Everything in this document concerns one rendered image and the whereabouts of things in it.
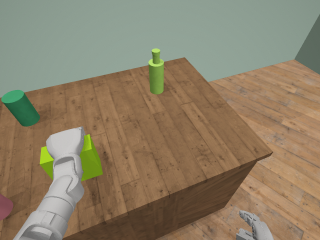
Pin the table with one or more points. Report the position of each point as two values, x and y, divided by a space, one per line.
167 159

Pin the left robot hand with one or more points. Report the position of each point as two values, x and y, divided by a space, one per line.
69 141

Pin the right robot hand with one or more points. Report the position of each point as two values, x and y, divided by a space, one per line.
260 230

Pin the sponge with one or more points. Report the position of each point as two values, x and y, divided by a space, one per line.
90 160

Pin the robot left forearm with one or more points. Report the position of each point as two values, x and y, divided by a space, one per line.
50 220

